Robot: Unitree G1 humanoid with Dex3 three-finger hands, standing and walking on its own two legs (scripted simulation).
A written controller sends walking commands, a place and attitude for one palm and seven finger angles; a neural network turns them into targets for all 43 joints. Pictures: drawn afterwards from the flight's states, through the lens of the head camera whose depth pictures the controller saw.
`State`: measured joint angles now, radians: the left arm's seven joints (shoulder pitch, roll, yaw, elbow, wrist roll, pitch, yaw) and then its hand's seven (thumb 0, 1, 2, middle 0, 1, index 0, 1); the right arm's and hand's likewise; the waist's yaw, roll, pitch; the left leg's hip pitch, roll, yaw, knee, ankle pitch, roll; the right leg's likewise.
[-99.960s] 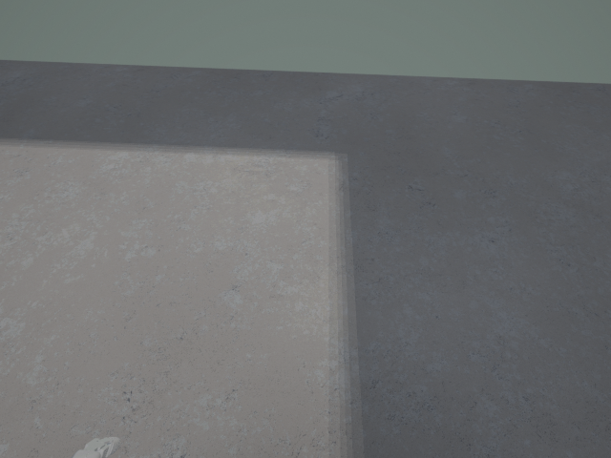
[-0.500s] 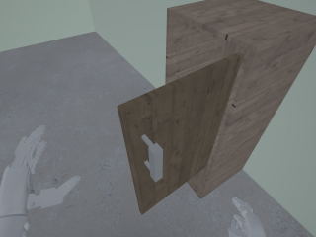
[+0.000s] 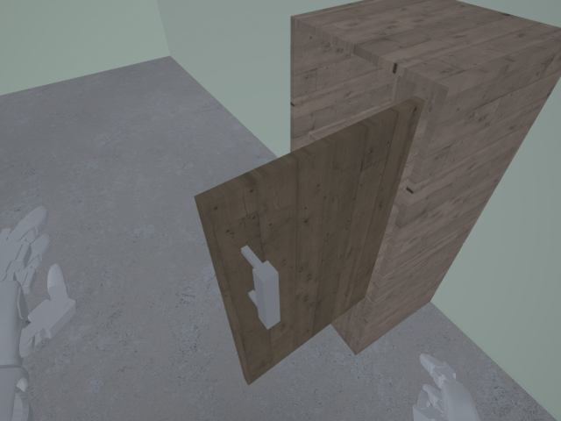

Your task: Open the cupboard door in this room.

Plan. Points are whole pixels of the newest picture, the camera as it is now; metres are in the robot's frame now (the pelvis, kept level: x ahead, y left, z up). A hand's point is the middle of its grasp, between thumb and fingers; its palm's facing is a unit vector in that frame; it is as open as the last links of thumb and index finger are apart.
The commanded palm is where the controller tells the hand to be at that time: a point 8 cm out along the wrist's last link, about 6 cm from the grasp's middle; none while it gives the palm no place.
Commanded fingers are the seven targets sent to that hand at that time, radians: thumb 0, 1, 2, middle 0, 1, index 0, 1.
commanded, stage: draw the hand back to the body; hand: left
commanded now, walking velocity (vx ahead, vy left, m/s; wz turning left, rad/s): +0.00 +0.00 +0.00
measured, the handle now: (259, 286) +0.29 +0.07 +0.05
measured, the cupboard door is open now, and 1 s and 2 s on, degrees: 94 94 94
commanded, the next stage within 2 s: step back with the hand held close in 0.12 s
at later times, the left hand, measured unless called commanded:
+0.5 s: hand (73, 304) +0.19 +0.25 +0.15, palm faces +0.35 -0.81 -0.48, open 7.4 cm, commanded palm +0.13 +0.30 +0.17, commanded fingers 0.00 0.90 0.90 -0.20 -0.30 -0.20 -0.30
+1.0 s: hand out of the picture +0.08 +0.29 +0.16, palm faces +0.47 -0.74 -0.49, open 7.4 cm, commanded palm +0.02 +0.33 +0.17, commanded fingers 0.00 0.90 0.90 -0.20 -0.30 -0.20 -0.30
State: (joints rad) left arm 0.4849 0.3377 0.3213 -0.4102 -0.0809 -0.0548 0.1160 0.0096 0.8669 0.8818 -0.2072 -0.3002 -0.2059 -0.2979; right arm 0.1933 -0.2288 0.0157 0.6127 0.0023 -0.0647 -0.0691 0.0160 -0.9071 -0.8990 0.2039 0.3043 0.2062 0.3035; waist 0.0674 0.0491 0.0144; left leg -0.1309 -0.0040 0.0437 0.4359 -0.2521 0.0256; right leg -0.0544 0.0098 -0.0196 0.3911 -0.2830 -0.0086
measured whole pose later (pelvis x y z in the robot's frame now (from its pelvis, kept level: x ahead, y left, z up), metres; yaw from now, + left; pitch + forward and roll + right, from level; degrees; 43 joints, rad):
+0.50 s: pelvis -0.02 +0.00 +0.00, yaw -2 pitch +0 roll -1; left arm 0.53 0.39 0.37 -0.44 -0.06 -0.12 0.11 0.01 0.90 0.89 -0.21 -0.30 -0.21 -0.30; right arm 0.16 -0.24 -0.01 0.56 0.01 0.01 -0.07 0.02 -0.91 -0.90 0.20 0.30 0.21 0.30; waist 0.02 0.05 0.03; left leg -0.23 0.02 0.07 0.46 -0.23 0.03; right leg -0.16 0.03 0.01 0.41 -0.24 -0.01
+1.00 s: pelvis -0.11 +0.02 -0.02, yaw +2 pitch -1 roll -2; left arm 0.53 0.39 0.46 -0.52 -0.02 -0.21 0.15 0.01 0.89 0.89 -0.21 -0.30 -0.21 -0.30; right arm 0.23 -0.21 -0.01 0.57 0.00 -0.08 -0.07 0.02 -0.91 -0.90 0.20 0.30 0.21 0.30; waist 0.00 0.03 0.06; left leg -0.45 -0.01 0.05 0.63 -0.20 0.07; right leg -0.35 0.04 0.03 0.62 -0.26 0.01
